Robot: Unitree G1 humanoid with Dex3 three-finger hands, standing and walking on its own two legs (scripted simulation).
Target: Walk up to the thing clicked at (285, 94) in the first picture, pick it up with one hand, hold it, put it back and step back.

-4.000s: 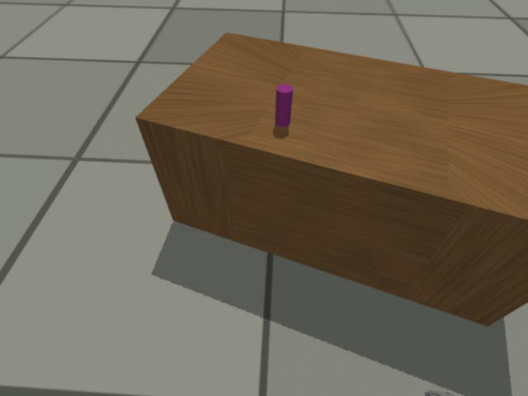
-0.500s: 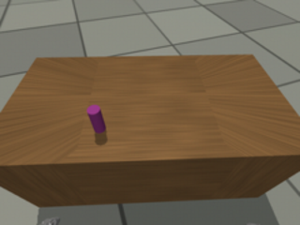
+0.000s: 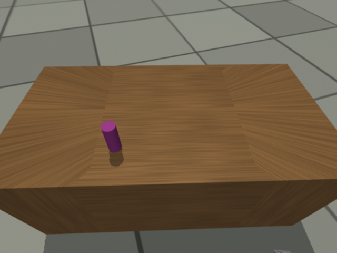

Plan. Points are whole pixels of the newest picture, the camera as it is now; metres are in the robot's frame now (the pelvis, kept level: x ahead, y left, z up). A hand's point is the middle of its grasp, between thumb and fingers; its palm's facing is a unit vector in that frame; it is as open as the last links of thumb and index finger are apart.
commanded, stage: walk up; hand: left
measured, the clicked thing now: (112, 137) +0.51 +0.20 -0.12
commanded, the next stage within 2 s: stand in 0.12 s
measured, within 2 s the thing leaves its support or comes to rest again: neither
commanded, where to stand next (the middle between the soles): +0.05 -0.01 m, yaw +1 degrees
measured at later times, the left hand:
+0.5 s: hand out of the picture +0.07 +0.25 -0.15, palm faces -0.03 -0.94 -0.34, open 7.4 cm
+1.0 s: hand out of the picture +0.06 +0.25 -0.16, palm faces -0.03 -0.94 -0.34, open 7.4 cm
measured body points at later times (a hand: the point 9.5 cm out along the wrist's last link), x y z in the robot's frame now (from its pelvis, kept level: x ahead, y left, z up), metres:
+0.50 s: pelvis -0.01 +0.00 +0.00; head +0.00 +0.00 +0.45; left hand +0.07 +0.30 -0.13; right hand +0.07 -0.30 -0.13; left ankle +0.01 +0.14 -0.74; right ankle -0.02 -0.15 -0.74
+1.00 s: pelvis -0.01 +0.00 +0.00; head +0.00 +0.00 +0.45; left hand +0.06 +0.30 -0.13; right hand +0.06 -0.30 -0.13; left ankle +0.01 +0.14 -0.74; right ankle -0.02 -0.15 -0.74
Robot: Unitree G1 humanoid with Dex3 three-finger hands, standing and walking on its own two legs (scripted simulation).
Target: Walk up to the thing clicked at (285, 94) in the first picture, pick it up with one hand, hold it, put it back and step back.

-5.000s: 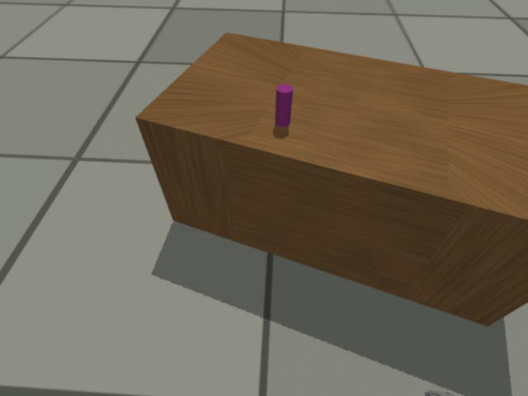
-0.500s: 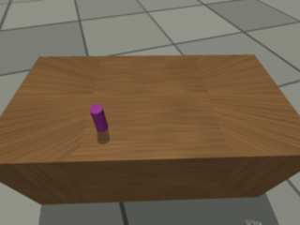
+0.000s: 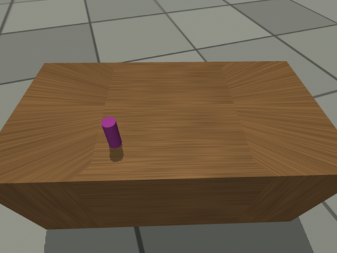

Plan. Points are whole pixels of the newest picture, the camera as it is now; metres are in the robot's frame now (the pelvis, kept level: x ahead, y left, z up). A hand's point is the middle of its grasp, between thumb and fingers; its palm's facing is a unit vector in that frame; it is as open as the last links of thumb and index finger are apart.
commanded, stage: stand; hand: left
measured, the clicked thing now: (112, 133) +0.53 +0.20 -0.12
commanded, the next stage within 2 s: go down in 1.32 s
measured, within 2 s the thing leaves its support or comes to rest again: neither
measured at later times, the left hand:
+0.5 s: hand out of the picture +0.08 +0.26 -0.16, palm faces -0.03 -0.94 -0.34, open 7.4 cm
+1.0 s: hand out of the picture +0.08 +0.26 -0.16, palm faces -0.03 -0.94 -0.35, open 7.4 cm
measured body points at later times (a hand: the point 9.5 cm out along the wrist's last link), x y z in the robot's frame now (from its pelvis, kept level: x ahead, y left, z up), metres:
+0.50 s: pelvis +0.00 +0.00 +0.00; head +0.01 +0.00 +0.45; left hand +0.08 +0.31 -0.13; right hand +0.08 -0.30 -0.13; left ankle +0.03 +0.14 -0.75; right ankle -0.01 -0.15 -0.75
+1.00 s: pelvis +0.00 +0.00 +0.00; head +0.01 +0.00 +0.45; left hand +0.08 +0.31 -0.13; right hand +0.08 -0.30 -0.13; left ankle +0.03 +0.14 -0.75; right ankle -0.01 -0.15 -0.75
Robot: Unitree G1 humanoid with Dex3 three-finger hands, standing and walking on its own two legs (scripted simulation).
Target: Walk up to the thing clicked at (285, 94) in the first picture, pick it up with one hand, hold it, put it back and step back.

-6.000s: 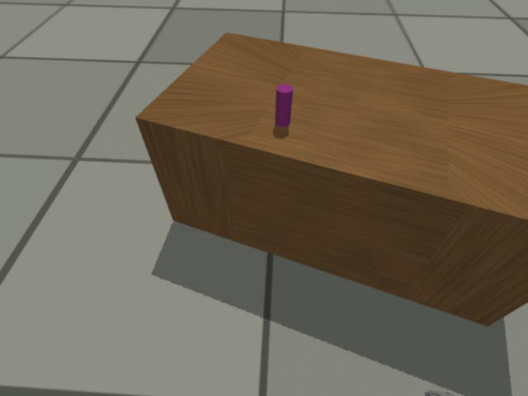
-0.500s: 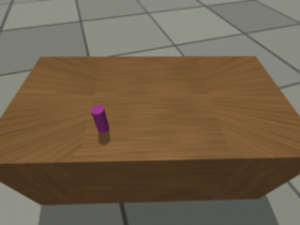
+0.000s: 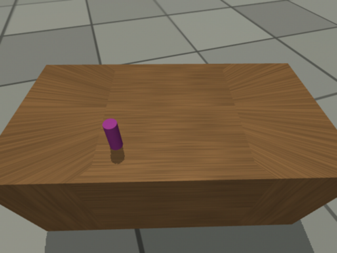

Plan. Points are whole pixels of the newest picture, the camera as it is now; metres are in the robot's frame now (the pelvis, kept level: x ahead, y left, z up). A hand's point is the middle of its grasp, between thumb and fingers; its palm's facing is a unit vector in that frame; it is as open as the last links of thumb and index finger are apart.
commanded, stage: stand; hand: left
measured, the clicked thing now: (113, 135) +0.52 +0.20 -0.12
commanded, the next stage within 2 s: go down in 0.32 s
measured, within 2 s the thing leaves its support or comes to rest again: neither
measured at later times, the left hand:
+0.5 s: hand out of the picture +0.09 +0.25 -0.15, palm faces +0.02 -0.94 -0.34, open 7.8 cm
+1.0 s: hand out of the picture +0.15 +0.26 -0.15, palm faces +0.03 -0.94 -0.33, open 16.7 cm
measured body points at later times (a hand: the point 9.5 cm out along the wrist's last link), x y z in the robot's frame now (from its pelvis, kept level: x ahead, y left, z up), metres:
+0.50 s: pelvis +0.00 +0.00 +0.00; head +0.02 +0.00 +0.45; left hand +0.09 +0.30 -0.13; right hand +0.09 -0.30 -0.13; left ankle +0.02 +0.14 -0.75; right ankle -0.01 -0.15 -0.75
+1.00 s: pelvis +0.00 +0.00 -0.03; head +0.05 +0.00 +0.42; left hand +0.15 +0.31 -0.13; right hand +0.15 -0.29 -0.12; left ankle +0.02 +0.14 -0.75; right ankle -0.01 -0.15 -0.75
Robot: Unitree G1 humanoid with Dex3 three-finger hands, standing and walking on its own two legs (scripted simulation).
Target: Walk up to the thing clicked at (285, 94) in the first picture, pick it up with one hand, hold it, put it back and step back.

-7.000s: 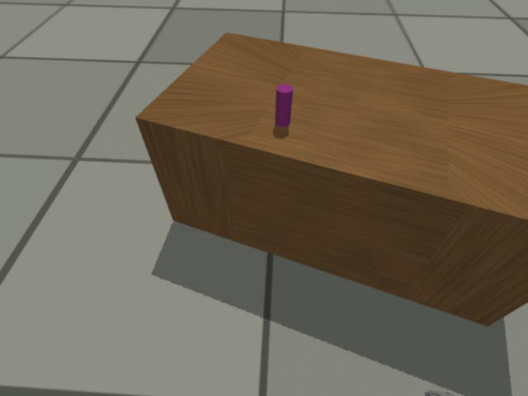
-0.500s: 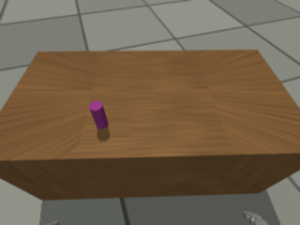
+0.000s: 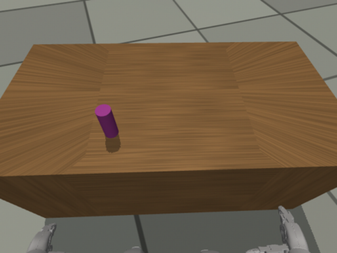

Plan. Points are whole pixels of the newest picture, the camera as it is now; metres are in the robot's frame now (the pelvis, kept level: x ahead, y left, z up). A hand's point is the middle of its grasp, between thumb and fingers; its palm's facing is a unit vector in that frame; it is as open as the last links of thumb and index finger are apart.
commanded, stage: go down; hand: left
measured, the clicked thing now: (107, 122) +0.52 +0.20 -0.09
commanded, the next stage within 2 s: none
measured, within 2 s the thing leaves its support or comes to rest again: neither
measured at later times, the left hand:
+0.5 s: hand (63, 241) +0.17 +0.27 -0.11, palm faces +0.05 -0.94 -0.33, open 17.5 cm
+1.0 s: hand (57, 247) +0.16 +0.27 -0.10, palm faces +0.08 -0.94 -0.32, open 17.3 cm
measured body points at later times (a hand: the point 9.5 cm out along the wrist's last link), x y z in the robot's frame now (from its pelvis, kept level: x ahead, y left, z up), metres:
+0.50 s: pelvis +0.02 +0.00 -0.02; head +0.06 +0.01 +0.43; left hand +0.17 +0.32 -0.09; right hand +0.17 -0.28 -0.09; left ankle +0.02 +0.14 -0.72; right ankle -0.02 -0.15 -0.72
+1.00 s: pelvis +0.01 +0.00 -0.04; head +0.04 +0.00 +0.41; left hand +0.15 +0.32 -0.08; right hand +0.16 -0.27 -0.08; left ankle +0.02 +0.14 -0.72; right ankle -0.02 -0.15 -0.72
